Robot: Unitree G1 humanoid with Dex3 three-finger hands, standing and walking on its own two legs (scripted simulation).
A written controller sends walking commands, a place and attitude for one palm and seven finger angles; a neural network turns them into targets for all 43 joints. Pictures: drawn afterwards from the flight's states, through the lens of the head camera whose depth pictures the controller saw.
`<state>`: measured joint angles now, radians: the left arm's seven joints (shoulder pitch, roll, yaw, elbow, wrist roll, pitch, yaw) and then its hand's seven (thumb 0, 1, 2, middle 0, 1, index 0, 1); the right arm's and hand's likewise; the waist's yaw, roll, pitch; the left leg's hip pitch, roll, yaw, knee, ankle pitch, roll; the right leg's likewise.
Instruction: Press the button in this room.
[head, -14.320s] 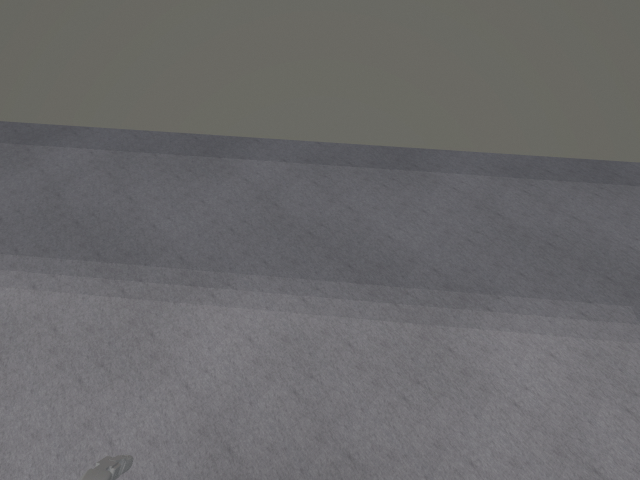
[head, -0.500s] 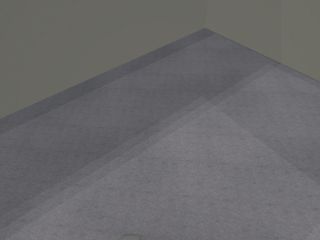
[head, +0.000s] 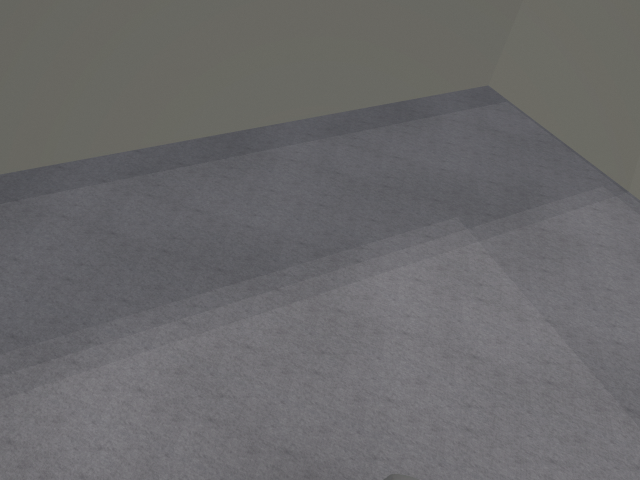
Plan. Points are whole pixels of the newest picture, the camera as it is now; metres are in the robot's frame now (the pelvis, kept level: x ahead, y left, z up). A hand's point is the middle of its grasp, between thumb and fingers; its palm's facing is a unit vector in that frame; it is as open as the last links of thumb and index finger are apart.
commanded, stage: turn or walk to find it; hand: left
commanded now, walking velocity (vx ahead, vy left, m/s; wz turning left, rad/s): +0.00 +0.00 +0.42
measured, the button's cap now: out of the picture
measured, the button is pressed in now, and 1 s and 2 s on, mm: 0 0 0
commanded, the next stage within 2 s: stand and wait in 1.42 s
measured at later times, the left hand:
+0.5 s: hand out of the picture +0.00 +0.14 -0.15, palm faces +0.23 -0.94 -0.26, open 7.4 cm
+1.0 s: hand out of the picture -0.08 +0.22 -0.17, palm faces +0.45 -0.86 -0.24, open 7.4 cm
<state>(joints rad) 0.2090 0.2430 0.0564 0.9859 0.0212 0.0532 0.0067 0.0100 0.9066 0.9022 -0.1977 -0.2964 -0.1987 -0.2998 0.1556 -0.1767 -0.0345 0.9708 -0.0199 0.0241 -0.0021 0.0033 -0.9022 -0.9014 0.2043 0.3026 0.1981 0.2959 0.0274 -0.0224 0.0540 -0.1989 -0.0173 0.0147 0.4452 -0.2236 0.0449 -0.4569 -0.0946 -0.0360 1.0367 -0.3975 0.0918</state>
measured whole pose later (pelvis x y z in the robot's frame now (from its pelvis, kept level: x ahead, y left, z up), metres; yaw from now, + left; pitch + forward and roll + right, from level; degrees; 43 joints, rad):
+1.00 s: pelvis -0.06 -0.01 +0.00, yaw +25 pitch +0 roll -1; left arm 0.17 0.25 0.05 0.97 0.02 0.06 0.01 0.01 0.91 0.90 -0.20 -0.30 -0.20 -0.30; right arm 0.16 -0.18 -0.04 0.96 -0.02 0.02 0.00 0.00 -0.90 -0.90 0.20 0.30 0.20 0.30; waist 0.02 -0.02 0.07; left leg -0.19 -0.02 -0.01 0.45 -0.25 0.04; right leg -0.45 -0.09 -0.03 1.01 -0.42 0.10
